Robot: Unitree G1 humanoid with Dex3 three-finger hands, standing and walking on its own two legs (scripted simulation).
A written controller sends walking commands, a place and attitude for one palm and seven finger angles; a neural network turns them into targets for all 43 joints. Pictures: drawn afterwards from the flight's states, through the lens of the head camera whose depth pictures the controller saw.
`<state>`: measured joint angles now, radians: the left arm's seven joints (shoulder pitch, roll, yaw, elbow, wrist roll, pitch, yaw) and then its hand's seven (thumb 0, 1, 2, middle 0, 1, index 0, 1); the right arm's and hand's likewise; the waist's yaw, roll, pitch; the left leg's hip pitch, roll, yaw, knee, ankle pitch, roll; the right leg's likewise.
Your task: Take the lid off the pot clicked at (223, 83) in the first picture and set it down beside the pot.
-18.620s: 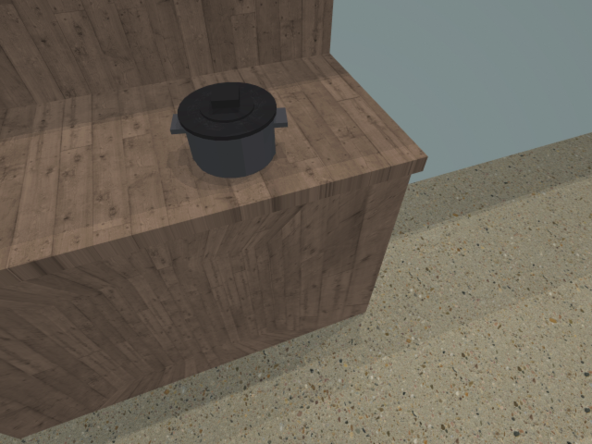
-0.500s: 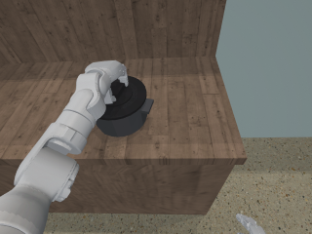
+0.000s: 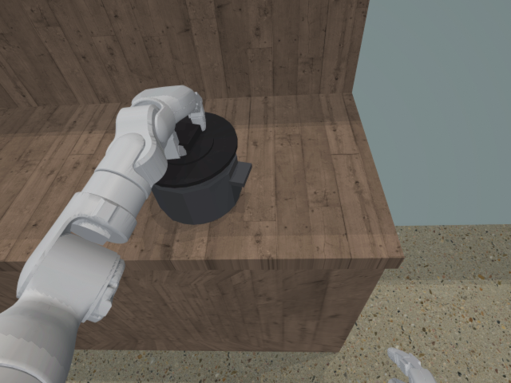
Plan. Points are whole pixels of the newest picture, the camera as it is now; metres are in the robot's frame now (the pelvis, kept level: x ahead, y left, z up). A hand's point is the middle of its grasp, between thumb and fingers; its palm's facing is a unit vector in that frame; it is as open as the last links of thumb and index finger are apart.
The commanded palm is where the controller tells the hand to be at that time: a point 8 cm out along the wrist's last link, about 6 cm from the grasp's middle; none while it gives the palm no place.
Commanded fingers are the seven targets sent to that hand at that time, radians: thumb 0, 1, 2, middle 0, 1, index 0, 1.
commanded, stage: lift the lid straight up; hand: left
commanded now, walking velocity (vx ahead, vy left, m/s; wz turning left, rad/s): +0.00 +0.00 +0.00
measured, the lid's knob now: (182, 135) +0.48 +0.13 +0.14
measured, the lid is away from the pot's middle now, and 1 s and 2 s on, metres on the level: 0.00 0.01 0.04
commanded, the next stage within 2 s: move the lid sideways beside the pot in 1.50 s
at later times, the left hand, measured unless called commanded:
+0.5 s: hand (172, 115) +0.44 +0.12 +0.21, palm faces -0.22 -0.03 -0.97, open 8.5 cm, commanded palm +0.43 +0.13 +0.28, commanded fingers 0.00 0.57 1.10 -0.79 -0.98 -0.75 -0.94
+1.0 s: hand (163, 87) +0.45 +0.12 +0.25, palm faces -0.17 -0.02 -0.99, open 8.5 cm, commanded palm +0.43 +0.13 +0.32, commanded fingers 0.00 0.57 1.10 -0.79 -0.98 -0.75 -0.94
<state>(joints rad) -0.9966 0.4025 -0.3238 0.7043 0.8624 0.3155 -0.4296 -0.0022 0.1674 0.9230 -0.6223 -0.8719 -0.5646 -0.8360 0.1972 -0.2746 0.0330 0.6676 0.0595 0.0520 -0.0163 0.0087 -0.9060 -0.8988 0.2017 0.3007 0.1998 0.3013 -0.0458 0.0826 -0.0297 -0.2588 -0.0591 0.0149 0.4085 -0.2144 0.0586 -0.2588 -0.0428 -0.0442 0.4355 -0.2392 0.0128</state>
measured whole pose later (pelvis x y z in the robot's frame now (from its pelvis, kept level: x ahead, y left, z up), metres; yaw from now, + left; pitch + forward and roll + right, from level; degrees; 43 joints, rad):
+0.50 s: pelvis -0.01 +0.00 +0.00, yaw +0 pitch +3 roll +0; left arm -1.09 0.41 -0.33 0.70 0.86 0.32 -0.46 -0.01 0.16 0.92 -0.64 -0.88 -0.57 -0.84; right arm 0.18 -0.27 0.05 0.67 0.06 0.04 -0.02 0.01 -0.91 -0.90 0.20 0.30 0.20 0.30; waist -0.03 0.09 -0.03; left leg -0.25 -0.06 0.01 0.40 -0.20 0.06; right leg -0.25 -0.05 -0.04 0.44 -0.23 0.01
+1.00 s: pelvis -0.01 +0.00 +0.00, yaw +0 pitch +3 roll +0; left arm -1.20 0.45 -0.32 0.75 0.88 0.33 -0.50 -0.01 0.16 0.92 -0.64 -0.88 -0.57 -0.84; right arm 0.21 -0.29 0.04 0.68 0.07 0.02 -0.03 0.01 -0.91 -0.90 0.20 0.30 0.20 0.30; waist -0.04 0.08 -0.04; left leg -0.25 -0.06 0.02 0.39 -0.19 0.06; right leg -0.26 -0.04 -0.04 0.43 -0.22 0.01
